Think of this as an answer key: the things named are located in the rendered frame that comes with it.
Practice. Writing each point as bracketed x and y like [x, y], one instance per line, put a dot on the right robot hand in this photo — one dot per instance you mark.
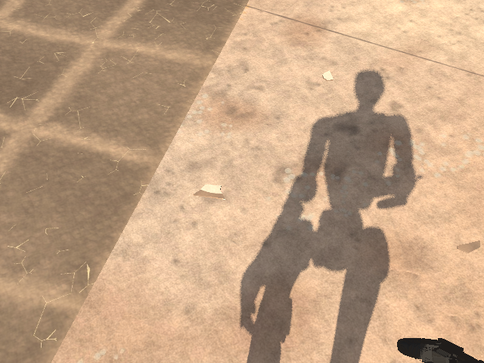
[434, 351]

